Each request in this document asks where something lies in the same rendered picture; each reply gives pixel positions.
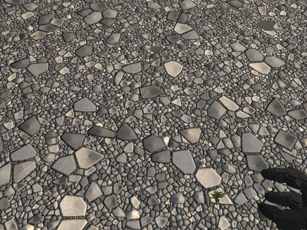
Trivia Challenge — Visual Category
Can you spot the robot right hand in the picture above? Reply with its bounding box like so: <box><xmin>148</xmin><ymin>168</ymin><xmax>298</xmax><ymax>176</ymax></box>
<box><xmin>257</xmin><ymin>166</ymin><xmax>307</xmax><ymax>230</ymax></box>

